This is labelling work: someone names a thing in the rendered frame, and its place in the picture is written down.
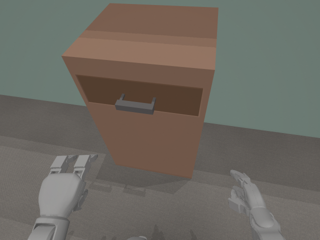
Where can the drawer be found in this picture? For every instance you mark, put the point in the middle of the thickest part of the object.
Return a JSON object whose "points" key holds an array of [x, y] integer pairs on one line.
{"points": [[169, 98]]}

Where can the robot right forearm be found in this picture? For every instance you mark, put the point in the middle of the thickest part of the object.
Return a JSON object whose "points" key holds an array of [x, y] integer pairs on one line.
{"points": [[263, 225]]}

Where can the cabinet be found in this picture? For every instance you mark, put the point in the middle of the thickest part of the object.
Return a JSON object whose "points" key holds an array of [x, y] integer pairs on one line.
{"points": [[163, 44]]}

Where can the robot left forearm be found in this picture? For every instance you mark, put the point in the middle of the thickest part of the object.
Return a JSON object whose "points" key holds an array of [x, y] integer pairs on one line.
{"points": [[50, 228]]}

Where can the robot left hand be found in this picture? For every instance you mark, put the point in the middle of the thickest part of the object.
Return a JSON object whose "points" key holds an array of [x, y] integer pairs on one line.
{"points": [[62, 193]]}

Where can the robot right hand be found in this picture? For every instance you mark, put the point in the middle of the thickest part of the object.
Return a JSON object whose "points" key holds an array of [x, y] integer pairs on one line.
{"points": [[246, 199]]}

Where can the handle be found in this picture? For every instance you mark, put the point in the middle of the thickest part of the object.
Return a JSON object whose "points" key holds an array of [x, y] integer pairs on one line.
{"points": [[136, 107]]}

